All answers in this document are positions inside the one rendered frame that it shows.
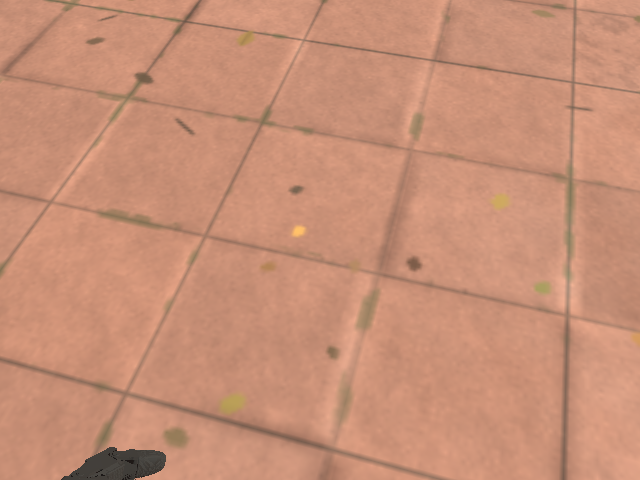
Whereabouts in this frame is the left robot hand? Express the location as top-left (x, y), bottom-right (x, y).
top-left (61, 447), bottom-right (166, 480)

